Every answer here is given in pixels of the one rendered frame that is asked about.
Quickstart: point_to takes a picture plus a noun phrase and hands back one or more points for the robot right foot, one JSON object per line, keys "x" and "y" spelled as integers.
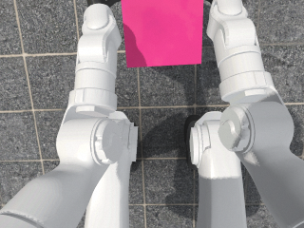
{"x": 189, "y": 122}

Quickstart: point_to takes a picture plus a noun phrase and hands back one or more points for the robot right upper arm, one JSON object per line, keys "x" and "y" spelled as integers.
{"x": 260, "y": 133}

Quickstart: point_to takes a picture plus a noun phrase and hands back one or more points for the robot left upper arm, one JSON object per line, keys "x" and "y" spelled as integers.
{"x": 58, "y": 199}

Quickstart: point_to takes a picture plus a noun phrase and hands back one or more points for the carton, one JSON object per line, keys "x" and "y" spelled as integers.
{"x": 160, "y": 33}

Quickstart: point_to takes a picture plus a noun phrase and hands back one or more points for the left robot forearm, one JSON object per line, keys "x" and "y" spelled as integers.
{"x": 96, "y": 66}

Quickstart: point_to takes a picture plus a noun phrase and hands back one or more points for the right robot forearm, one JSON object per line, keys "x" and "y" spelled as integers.
{"x": 243, "y": 78}

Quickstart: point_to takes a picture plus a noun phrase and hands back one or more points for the left robot thigh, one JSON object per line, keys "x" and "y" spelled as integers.
{"x": 109, "y": 204}

